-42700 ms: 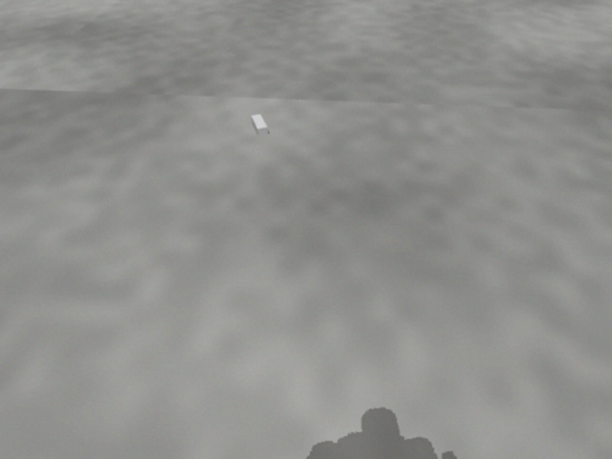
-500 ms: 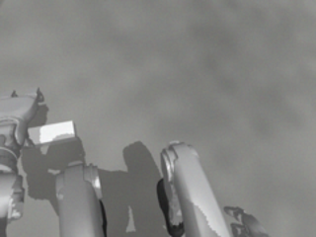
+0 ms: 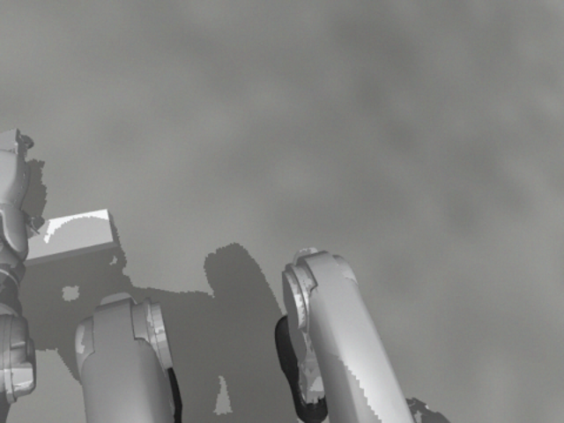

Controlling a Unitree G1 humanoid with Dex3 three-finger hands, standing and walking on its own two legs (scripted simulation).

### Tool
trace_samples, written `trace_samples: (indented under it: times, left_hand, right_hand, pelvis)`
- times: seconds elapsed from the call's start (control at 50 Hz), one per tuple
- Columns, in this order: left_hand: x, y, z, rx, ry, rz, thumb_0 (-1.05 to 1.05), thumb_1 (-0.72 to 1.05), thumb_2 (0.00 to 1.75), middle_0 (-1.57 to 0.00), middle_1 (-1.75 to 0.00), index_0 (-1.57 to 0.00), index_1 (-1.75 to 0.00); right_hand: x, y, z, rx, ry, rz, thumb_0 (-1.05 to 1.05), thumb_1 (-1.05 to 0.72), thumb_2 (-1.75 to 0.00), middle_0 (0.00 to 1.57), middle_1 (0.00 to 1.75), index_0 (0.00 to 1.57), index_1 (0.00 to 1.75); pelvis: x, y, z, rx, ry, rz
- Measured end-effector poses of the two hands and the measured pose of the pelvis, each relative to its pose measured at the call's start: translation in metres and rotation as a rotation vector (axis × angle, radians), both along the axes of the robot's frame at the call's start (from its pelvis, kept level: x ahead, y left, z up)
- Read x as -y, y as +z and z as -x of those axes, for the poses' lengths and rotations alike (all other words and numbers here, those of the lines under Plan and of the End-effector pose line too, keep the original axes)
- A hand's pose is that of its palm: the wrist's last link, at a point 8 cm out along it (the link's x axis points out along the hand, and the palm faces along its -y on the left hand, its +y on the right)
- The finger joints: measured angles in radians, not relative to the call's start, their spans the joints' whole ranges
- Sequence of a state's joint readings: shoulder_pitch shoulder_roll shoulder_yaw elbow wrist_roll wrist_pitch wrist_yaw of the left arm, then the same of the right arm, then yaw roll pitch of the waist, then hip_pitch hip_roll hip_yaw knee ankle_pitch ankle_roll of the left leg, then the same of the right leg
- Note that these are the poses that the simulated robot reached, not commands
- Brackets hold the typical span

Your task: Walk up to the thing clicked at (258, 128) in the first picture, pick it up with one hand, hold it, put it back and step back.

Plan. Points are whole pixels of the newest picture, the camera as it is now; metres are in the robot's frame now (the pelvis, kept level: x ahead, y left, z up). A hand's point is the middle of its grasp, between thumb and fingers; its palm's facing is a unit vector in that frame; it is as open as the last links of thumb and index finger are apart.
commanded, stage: home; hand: left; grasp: from above
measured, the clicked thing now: (63, 238) +0.44 +0.27 -0.31
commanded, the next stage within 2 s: none
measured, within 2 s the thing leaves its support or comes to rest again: neither
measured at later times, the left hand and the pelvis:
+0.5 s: hand out of the picture +0.28 +0.24 +0.07, palm faces -0.10 -0.85 -0.51, open 7.5 cm; pelvis +0.00 -0.01 +0.18, yaw +5 degrees
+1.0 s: hand out of the picture +0.23 +0.20 +0.29, palm faces +0.19 -0.96 -0.22, open 7.4 cm; pelvis +0.06 +0.00 +0.35, yaw +8 degrees
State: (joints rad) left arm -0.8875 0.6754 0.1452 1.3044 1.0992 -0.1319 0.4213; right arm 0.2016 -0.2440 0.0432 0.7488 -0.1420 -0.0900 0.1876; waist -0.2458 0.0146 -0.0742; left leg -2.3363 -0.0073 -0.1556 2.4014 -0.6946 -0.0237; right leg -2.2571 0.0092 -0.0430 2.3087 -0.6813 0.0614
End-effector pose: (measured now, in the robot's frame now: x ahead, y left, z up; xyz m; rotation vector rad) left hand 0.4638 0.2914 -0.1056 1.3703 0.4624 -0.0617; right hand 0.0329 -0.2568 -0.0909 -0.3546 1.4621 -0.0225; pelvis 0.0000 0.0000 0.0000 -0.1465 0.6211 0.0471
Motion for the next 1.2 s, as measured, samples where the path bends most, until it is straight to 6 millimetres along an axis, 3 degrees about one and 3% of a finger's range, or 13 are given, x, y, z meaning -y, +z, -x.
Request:
trace_samples:
  times: [0.1,0.26,0.42,0.54,0.64,0.74,0.94,1.08,1.2]
  left_hand:
    - [-0.004,0.047,0.023,-0.052,0.103,0.105,0.00,0.21,0.94,-0.24,-0.57,-0.23,-0.57]
    - [-0.003,0.124,0.096,-0.110,0.205,0.374,0.00,0.68,0.94,-0.23,-0.41,-0.22,-0.40]
    - [0.005,0.186,0.163,-0.067,0.350,0.606,0.01,0.85,0.91,-0.22,-0.33,-0.21,-0.32]
    - [0.015,0.229,0.200,-0.067,0.502,0.760,0.01,0.88,0.90,-0.21,-0.31,-0.21,-0.30]
    - [0.024,0.270,0.222,-0.076,0.617,0.862,0.01,0.89,0.90,-0.21,-0.31,-0.20,-0.30]
    - [0.030,0.312,0.236,-0.080,0.717,0.940,0.01,0.90,0.90,-0.21,-0.30,-0.20,-0.30]
    - [0.040,0.395,0.254,-0.078,0.797,1.017,0.01,0.90,0.90,-0.20,-0.30,-0.20,-0.30]
    - [0.045,0.446,0.267,-0.054,0.788,1.032,0.01,0.90,0.90,-0.20,-0.30,-0.20,-0.30]
    - [0.046,0.468,0.276,-0.040,0.782,1.035,0.01,0.90,0.90,-0.20,-0.30,-0.20,-0.30]
  right_hand:
    - [-0.007,0.019,-0.022,0.055,-0.041,-0.056,0.01,-0.89,-0.90,0.21,0.30,0.21,0.30]
    - [-0.003,0.077,-0.088,0.235,0.016,-0.057,0.01,-0.90,-0.90,0.21,0.30,0.21,0.30]
    - [-0.007,0.149,-0.164,0.487,0.095,-0.026,0.01,-0.91,-0.90,0.20,0.30,0.20,0.30]
    - [-0.024,0.204,-0.198,0.629,0.108,-0.047,0.01,-0.91,-0.90,0.20,0.30,0.20,0.30]
    - [-0.040,0.247,-0.207,0.691,0.093,-0.072,0.01,-0.90,-0.90,0.20,0.30,0.21,0.30]
    - [-0.048,0.286,-0.201,0.708,0.063,-0.080,0.01,-0.90,-0.90,0.21,0.30,0.21,0.30]
    - [-0.039,0.352,-0.183,0.730,-0.012,-0.027,0.01,-0.90,-0.90,0.21,0.30,0.21,0.30]
    - [-0.030,0.391,-0.189,0.802,-0.038,0.008,0.02,-0.90,-0.90,0.21,0.30,0.21,0.30]
    - [-0.031,0.413,-0.210,0.887,-0.019,0.002,0.02,-0.90,-0.90,0.21,0.30,0.21,0.30]
  pelvis:
    - [-0.001,0.035,-0.002,-0.019,0.011,-0.011]
    - [0.001,0.098,0.001,0.008,0.024,-0.036]
    - [0.004,0.151,0.005,0.071,0.045,-0.054]
    - [0.006,0.193,0.001,0.119,0.058,-0.068]
    - [0.007,0.231,-0.007,0.165,0.069,-0.078]
    - [0.006,0.269,-0.019,0.215,0.078,-0.087]
    - [0.005,0.336,-0.048,0.318,0.089,-0.105]
    - [0.003,0.367,-0.065,0.384,0.094,-0.118]
    - [0.002,0.379,-0.072,0.421,0.101,-0.127]
